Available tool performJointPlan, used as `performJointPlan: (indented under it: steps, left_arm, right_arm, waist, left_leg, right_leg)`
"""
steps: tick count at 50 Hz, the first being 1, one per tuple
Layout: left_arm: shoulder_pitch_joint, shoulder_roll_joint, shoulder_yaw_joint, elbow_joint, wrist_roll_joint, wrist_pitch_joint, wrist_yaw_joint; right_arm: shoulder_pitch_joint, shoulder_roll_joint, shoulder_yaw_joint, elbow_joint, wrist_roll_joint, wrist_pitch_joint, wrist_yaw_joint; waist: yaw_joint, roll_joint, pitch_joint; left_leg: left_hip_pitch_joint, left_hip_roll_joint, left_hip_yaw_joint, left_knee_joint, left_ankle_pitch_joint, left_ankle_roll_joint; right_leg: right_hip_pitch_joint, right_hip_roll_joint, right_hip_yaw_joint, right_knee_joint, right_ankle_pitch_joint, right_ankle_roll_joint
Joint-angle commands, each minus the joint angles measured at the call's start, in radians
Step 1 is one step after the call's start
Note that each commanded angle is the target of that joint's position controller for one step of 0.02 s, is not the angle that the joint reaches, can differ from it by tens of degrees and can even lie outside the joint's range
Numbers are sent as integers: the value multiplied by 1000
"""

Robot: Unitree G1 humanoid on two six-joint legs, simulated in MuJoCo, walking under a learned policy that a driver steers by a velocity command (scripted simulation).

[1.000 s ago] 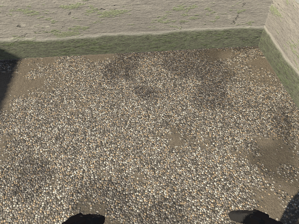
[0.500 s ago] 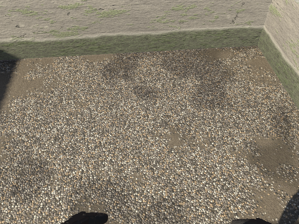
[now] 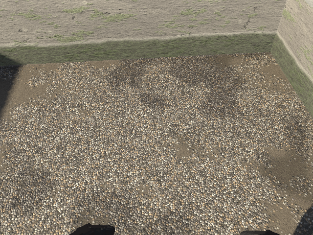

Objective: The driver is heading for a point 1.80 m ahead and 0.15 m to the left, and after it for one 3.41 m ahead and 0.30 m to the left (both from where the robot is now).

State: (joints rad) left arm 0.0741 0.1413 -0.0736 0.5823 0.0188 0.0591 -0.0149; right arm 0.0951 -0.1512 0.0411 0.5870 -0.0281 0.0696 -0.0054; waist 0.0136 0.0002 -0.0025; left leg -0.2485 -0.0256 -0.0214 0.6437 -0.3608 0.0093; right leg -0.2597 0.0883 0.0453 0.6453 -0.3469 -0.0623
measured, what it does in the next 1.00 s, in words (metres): stands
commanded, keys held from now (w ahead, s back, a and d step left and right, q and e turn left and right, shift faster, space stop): w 1.00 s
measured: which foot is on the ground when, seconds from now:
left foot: down 0.00-1.00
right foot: down 0.00-1.00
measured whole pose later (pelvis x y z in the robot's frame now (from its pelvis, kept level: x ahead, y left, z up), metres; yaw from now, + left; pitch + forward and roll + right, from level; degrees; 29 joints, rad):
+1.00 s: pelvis +0.00 -0.01 +0.00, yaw +1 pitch -2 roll +1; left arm 0.09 0.13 -0.08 0.57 0.02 0.05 -0.02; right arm 0.09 -0.15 0.04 0.59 -0.03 0.07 -0.01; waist 0.02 0.00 -0.01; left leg -0.26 -0.03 -0.03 0.65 -0.36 0.00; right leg -0.27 0.08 0.02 0.66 -0.36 -0.07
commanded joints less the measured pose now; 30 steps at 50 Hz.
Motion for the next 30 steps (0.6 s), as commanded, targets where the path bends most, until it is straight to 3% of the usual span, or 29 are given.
performJointPlan:
  steps: [1,2,3,4,5,6,8,9,10,11,13,14,15,16,17,19,20,21,22,23,25,26,27,28,30]
  left_arm:
    - [-105,52,16,-105,9,-22,-7]
    - [-101,52,17,-103,10,-25,-7]
    - [-56,61,20,-78,-4,-24,10]
    - [-94,67,20,-89,-10,-19,14]
    - [-149,58,16,-120,-3,-19,-1]
    - [-119,50,16,-112,6,-21,-5]
    - [-99,50,16,-105,9,-25,-7]
    - [-53,59,19,-80,-5,-25,10]
    - [-91,65,20,-91,-10,-20,14]
    - [-147,57,15,-122,-4,-20,-1]
    - [-102,49,15,-109,7,-24,-7]
    - [-52,58,18,-83,-5,-23,10]
    - [-86,63,19,-92,-9,-20,13]
    - [-141,55,14,-123,-2,-21,-1]
    - [-111,49,15,-115,6,-23,-5]
    - [-92,48,15,-108,9,-27,-7]
    - [-46,57,18,-82,-5,-27,10]
    - [-83,63,19,-93,-10,-22,14]
    - [-140,54,14,-125,-3,-21,0]
    - [-110,47,14,-117,5,-24,-5]
    - [-90,46,14,-109,9,-28,-7]
    - [-43,56,17,-84,-5,-27,10]
    - [-80,62,18,-94,-10,-22,14]
    - [-138,53,14,-126,-4,-22,0]
    - [-93,46,13,-113,7,-26,-7]
  right_arm:
    - [-114,-70,-20,-103,-1,-13,-1]
    - [-111,-67,-20,-103,-2,-13,-2]
    - [-57,-60,-21,-79,-5,-23,-5]
    - [-73,-55,-16,-84,-3,-25,-4]
    - [-131,-64,-15,-107,4,-16,-2]
    - [-120,-70,-19,-101,0,-14,-1]
    - [-111,-65,-19,-101,-3,-11,-2]
    - [-56,-59,-20,-77,-6,-22,-5]
    - [-72,-54,-16,-82,-4,-24,-4]
    - [-131,-63,-15,-106,3,-16,-3]
    - [-115,-68,-20,-101,-2,-11,-2]
    - [-59,-59,-20,-77,-6,-20,-5]
    - [-71,-52,-15,-80,-4,-24,-4]
    - [-129,-63,-14,-104,2,-16,-3]
    - [-120,-69,-19,-98,-1,-14,-2]
    - [-112,-64,-19,-99,-3,-11,-3]
    - [-57,-57,-20,-75,-6,-22,-6]
    - [-74,-53,-16,-80,-4,-24,-5]
    - [-132,-62,-14,-103,3,-15,-3]
    - [-122,-67,-19,-98,-1,-12,-2]
    - [-113,-63,-18,-98,-4,-10,-3]
    - [-58,-57,-20,-74,-6,-21,-6]
    - [-75,-53,-16,-79,-4,-23,-5]
    - [-134,-61,-14,-103,2,-15,-4]
    - [-118,-65,-19,-98,-3,-10,-3]
  waist:
    - [14,-1,-78]
    - [14,-2,-91]
    - [-9,-5,-160]
    - [-16,-20,-81]
    - [4,-15,-16]
    - [13,-4,-66]
    - [13,-4,-90]
    - [-9,-7,-159]
    - [-16,-22,-80]
    - [3,-16,-16]
    - [13,-3,-76]
    - [-9,-10,-143]
    - [-15,-24,-79]
    - [4,-14,-17]
    - [14,-1,-65]
    - [14,-2,-90]
    - [-8,-6,-159]
    - [-15,-22,-81]
    - [4,-15,-16]
    - [13,-4,-65]
    - [14,-5,-90]
    - [-8,-9,-160]
    - [-15,-24,-81]
    - [4,-17,-16]
    - [14,-4,-77]
  left_leg:
    - [65,58,-64,-58,257,13]
    - [70,59,-64,-57,262,12]
    - [123,40,-44,-66,70,11]
    - [89,33,-41,-71,58,9]
    - [38,52,-58,-67,226,8]
    - [58,57,-65,-60,244,12]
    - [69,57,-63,-54,259,10]
    - [122,38,-44,-63,67,10]
    - [89,31,-40,-68,56,7]
    - [38,50,-58,-64,224,6]
    - [64,55,-63,-53,252,10]
    - [115,37,-45,-61,69,8]
    - [88,32,-42,-68,59,7]
    - [38,51,-60,-64,230,7]
    - [58,55,-67,-57,248,11]
    - [69,56,-64,-52,262,9]
    - [121,36,-46,-60,71,9]
    - [88,30,-42,-65,58,7]
    - [37,49,-59,-61,226,5]
    - [57,53,-66,-54,245,9]
    - [68,54,-64,-49,259,8]
    - [121,35,-46,-58,68,7]
    - [87,28,-42,-63,56,5]
    - [36,47,-58,-59,224,4]
    - [62,51,-64,-48,253,7]
  right_leg:
    - [-51,-100,74,-103,292,-8]
    - [-46,-99,72,-99,297,-8]
    - [-25,-104,121,-149,120,-12]
    - [-62,-109,134,-167,94,-13]
    - [-81,-105,86,-120,267,-11]
    - [-56,-104,78,-107,286,-11]
    - [-50,-101,72,-100,297,-9]
    - [-28,-106,122,-150,120,-13]
    - [-65,-111,135,-169,91,-15]
    - [-84,-107,87,-121,266,-12]
    - [-57,-103,73,-103,293,-11]
    - [-41,-107,121,-154,114,-13]
    - [-69,-111,133,-169,88,-15]
    - [-82,-107,85,-120,265,-13]
    - [-59,-105,76,-107,285,-13]
    - [-51,-103,69,-99,297,-11]
    - [-30,-109,119,-149,121,-14]
    - [-66,-113,132,-168,93,-16]
    - [-85,-109,84,-120,267,-13]
    - [-60,-108,75,-107,287,-13]
    - [-53,-104,68,-99,298,-12]
    - [-31,-111,118,-150,121,-15]
    - [-68,-116,132,-170,91,-17]
    - [-87,-111,84,-121,265,-14]
    - [-59,-107,70,-103,293,-13]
